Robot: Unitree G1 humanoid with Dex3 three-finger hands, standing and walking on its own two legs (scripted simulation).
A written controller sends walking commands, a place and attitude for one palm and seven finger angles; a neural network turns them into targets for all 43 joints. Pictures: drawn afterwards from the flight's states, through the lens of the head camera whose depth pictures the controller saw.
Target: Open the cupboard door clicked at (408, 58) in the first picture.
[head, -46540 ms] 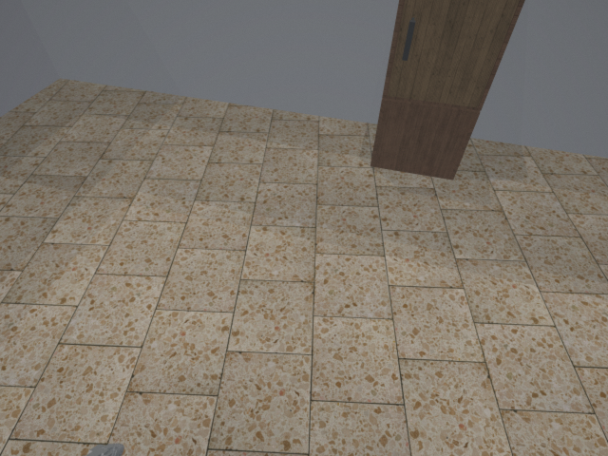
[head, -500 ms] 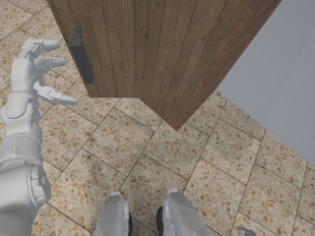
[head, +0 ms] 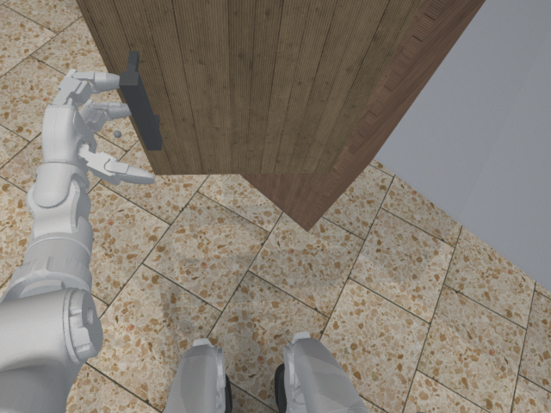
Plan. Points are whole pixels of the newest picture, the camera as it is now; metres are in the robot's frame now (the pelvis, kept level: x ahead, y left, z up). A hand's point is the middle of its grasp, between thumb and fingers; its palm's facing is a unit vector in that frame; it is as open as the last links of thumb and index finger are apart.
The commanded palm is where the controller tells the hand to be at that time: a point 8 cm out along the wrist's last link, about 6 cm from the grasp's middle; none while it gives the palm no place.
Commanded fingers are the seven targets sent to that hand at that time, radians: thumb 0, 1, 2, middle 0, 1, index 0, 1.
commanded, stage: slide the fingers in behind the handle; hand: left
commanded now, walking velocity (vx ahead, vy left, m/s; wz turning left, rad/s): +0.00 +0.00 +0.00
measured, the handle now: (144, 104) +0.55 +0.16 +0.04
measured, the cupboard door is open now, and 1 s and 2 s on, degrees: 46 46 46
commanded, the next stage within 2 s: close the thumb around the handle in 1.20 s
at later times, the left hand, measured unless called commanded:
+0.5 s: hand (142, 135) +0.49 +0.16 +0.03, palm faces -0.01 -1.00 -0.02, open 13.9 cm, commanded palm +0.47 +0.20 +0.04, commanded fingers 0.00 -0.50 0.30 -0.30 -1.20 -0.30 -1.20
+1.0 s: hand (160, 134) +0.50 +0.13 +0.03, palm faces +0.00 -1.00 -0.03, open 13.9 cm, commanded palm +0.47 +0.18 +0.04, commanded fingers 0.00 -0.50 0.30 -0.30 -1.20 -0.30 -1.20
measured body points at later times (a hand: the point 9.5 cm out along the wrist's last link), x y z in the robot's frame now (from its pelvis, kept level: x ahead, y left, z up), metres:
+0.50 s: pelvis +0.00 -0.01 +0.00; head +0.15 +0.01 +0.42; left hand +0.49 +0.21 +0.04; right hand +0.04 -0.27 -0.12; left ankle +0.02 +0.09 -0.61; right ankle +0.03 -0.11 -0.61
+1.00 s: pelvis +0.00 -0.01 +0.00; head +0.15 +0.00 +0.42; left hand +0.49 +0.19 +0.03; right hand +0.04 -0.27 -0.12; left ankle +0.02 +0.09 -0.61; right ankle +0.03 -0.11 -0.61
